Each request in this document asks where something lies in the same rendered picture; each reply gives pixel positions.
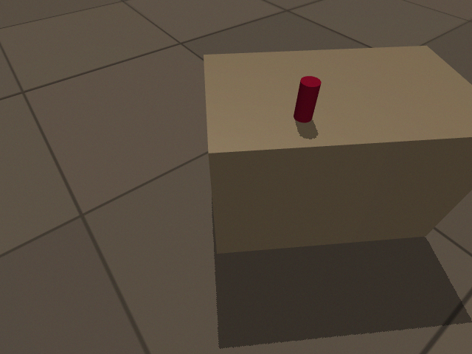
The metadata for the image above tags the can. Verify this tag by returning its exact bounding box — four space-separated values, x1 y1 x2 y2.
294 76 321 122

